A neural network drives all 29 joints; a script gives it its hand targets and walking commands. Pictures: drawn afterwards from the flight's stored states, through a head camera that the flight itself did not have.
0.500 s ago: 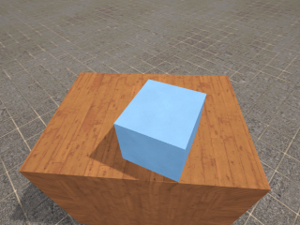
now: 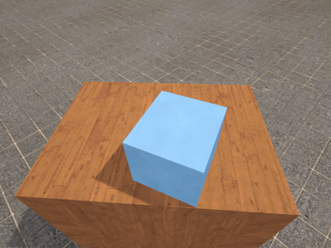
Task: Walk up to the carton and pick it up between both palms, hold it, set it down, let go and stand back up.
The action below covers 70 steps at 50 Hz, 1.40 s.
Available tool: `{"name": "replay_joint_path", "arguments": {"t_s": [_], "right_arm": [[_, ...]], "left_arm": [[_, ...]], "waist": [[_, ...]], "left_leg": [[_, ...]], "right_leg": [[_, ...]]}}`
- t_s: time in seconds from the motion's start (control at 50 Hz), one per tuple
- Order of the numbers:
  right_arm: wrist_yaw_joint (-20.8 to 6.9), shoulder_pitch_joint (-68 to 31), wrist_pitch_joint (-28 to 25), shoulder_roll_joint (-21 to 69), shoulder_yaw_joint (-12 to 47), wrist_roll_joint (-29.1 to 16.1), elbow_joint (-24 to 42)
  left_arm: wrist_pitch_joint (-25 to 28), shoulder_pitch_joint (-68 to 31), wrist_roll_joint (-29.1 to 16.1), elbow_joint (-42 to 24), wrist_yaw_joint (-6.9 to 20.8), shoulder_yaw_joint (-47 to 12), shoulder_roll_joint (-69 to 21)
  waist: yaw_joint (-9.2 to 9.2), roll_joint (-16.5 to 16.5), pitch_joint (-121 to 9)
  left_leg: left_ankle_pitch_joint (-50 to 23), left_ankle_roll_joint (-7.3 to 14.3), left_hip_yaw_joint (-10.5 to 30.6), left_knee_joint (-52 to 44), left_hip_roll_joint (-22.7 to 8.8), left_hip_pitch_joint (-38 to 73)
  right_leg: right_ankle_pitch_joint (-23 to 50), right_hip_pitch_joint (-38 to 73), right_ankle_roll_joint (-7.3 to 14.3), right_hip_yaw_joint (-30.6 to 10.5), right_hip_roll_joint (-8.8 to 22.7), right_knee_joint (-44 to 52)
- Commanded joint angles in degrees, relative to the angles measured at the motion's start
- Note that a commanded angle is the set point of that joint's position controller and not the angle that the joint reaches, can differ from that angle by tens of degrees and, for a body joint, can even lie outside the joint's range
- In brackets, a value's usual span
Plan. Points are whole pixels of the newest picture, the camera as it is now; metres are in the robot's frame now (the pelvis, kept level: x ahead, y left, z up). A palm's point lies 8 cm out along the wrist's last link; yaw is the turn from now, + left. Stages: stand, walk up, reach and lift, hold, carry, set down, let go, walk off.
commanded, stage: stand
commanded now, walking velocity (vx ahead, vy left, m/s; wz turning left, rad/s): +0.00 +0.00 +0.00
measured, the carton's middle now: (177, 145) +0.42 +0.00 +0.00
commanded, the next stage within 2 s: none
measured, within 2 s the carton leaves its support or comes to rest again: neither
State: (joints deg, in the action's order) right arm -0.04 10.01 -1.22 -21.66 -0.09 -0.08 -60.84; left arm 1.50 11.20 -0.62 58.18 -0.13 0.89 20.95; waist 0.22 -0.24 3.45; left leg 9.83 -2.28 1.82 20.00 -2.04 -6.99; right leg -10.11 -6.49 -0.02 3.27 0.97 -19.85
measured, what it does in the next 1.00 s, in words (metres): stands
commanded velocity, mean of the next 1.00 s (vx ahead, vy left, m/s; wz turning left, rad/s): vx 0.00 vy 0.00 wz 0.00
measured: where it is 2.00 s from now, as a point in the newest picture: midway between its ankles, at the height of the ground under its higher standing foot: outside the picture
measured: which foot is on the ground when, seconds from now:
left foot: down 0.00-1.00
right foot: down 0.00-1.00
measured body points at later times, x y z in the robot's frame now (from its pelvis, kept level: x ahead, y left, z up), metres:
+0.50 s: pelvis +0.01 +0.00 +0.00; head +0.02 +0.00 +0.45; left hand +0.07 +0.31 -0.13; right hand +0.07 -0.31 -0.13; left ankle +0.02 +0.14 -0.75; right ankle +0.01 -0.12 -0.75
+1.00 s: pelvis +0.02 +0.00 +0.00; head +0.03 +0.00 +0.45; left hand +0.08 +0.30 -0.13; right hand +0.08 -0.31 -0.13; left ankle +0.02 +0.15 -0.75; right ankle +0.01 -0.12 -0.75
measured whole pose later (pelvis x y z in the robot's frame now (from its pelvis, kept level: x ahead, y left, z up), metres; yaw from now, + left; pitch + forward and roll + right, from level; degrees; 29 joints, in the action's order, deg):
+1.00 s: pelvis +0.02 +0.00 +0.00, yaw +0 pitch -3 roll +0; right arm 0.7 9.5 -1.0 -21.2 -0.6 -0.1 -62.2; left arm 1.2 10.4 -0.8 60.5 -0.6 1.4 20.2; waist 0.2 -0.2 3.7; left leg 10.3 -2.7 1.9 18.0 -2.4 -5.0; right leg -10.9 -4.7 0.1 3.3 0.8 -18.4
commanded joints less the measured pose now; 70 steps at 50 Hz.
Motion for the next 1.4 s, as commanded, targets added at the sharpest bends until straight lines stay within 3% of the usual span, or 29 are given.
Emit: {"name": "replay_joint_path", "arguments": {"t_s": [0.0,0.36,0.46,0.58,0.74,0.8,1.38], "right_arm": [[0.8,-0.8,-0.8,-10.8,-2.3,0.0,2.2],[1.1,-1.1,-0.7,-10.8,-2.5,0.1,1.4],[1.1,-1.1,-0.7,-10.5,-2.5,-0.1,1.4],[1.2,-0.4,-0.7,-10.6,-2.6,-0.1,1.0],[1.4,-0.6,-0.6,-10.5,-2.6,-0.1,1.0],[1.4,-0.8,-0.7,-10.6,-2.7,-0.1,1.0],[1.6,-0.8,-0.5,-10.6,-2.7,0.0,0.7]], "left_arm": [[1.0,-0.5,0.0,-2.5,-0.7,2.8,11.2],[0.9,-0.5,-0.2,-1.1,-1.0,2.9,10.8],[0.9,-0.8,-0.1,-0.8,-1.1,2.9,10.7],[0.9,-0.8,-0.2,-0.7,-1.1,2.8,10.5],[0.8,-0.7,-0.3,-0.3,-1.1,2.8,10.2],[0.8,-1.1,-0.2,-0.5,-1.1,2.8,10.2],[0.6,-1.0,-0.3,-0.3,-1.3,3.1,10.1]], "waist": [[-0.01,-0.3,-1.9],[0.28,0.7,-2.2],[-0.05,-0.4,-2.2],[-0.04,1.0,-2.2],[-0.11,-0.3,-2.0],[0.01,0.9,-1.8],[0.13,0.2,-2.0]], "left_leg": [[-5.2,2.8,4.2,-3.9,-5.5,-1.4],[-6.5,3.0,4.1,-4.1,-5.8,-0.5],[-7.0,2.8,3.8,-4.3,-5.7,0.0],[-7.6,2.8,4.1,-4.4,-5.9,0.3],[-7.6,2.8,3.7,-4.3,-5.8,0.5],[-7.4,2.8,3.7,-4.4,-5.9,0.6],[-9.1,2.8,3.2,-4.4,-6.1,1.3]], "right_leg": [[3.4,0.9,1.1,-6.0,7.3,4.0],[5.1,1.9,1.1,-5.6,7.5,4.4],[5.8,1.9,1.3,-5.8,7.8,4.4],[6.0,2.0,1.2,-5.4,7.6,4.4],[6.2,2.1,1.1,-5.4,7.7,4.6],[6.6,2.0,1.2,-5.3,7.6,4.7],[8.0,2.6,1.2,-5.0,7.7,4.7]]}}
